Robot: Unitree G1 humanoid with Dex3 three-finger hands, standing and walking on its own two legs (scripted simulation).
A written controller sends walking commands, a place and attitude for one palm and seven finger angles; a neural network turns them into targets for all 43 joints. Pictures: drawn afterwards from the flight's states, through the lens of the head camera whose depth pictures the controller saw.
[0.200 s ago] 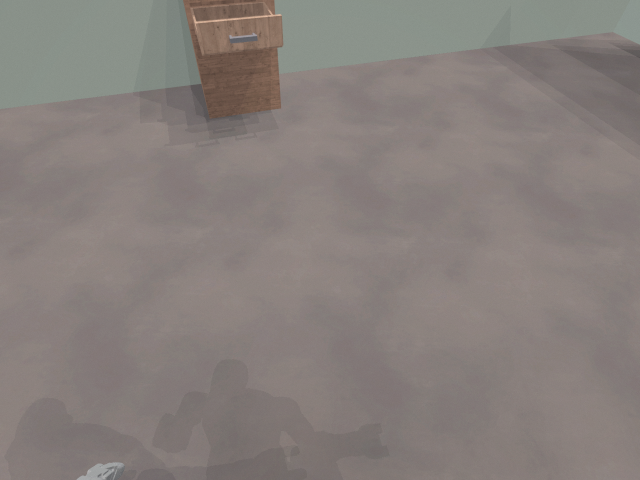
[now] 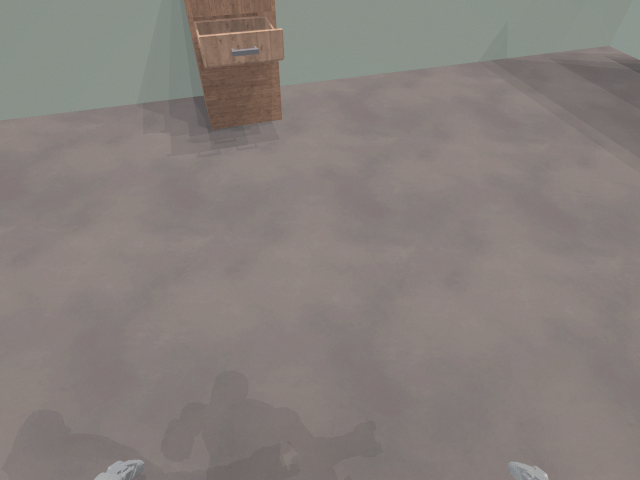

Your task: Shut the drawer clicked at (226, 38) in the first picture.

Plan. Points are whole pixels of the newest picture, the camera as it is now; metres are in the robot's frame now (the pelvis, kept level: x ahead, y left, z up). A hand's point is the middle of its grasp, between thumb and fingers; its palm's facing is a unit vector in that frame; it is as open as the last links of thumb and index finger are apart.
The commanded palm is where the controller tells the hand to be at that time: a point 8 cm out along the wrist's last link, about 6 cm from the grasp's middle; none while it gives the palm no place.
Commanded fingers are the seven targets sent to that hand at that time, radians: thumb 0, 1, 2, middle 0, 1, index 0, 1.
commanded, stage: stand and wait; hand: left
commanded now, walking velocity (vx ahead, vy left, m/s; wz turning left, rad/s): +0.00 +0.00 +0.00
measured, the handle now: (244, 50) +1.91 +0.46 -0.23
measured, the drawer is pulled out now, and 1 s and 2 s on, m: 0.26 0.26 0.26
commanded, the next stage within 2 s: look at it before walking up in 0.62 s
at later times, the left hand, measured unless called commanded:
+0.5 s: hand out of the picture +0.05 +0.23 -0.15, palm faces -0.03 -0.94 -0.34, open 7.4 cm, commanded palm none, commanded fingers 0.00 0.90 0.90 -0.20 -0.30 -0.20 -0.30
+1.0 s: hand out of the picture +0.06 +0.23 -0.15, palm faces -0.03 -0.94 -0.33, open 7.4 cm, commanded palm none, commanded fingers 0.00 0.90 0.90 -0.20 -0.30 -0.20 -0.30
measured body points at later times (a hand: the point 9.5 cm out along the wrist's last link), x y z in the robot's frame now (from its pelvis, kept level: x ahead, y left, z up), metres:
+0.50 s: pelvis -0.01 -0.01 +0.00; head -0.01 -0.01 +0.45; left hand +0.05 +0.28 -0.13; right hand +0.05 -0.31 -0.13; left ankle -0.02 +0.12 -0.74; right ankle -0.02 -0.12 -0.74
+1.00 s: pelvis -0.02 -0.01 +0.01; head -0.02 -0.01 +0.46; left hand +0.06 +0.28 -0.13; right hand +0.06 -0.30 -0.13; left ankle -0.02 +0.12 -0.74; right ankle -0.02 -0.13 -0.74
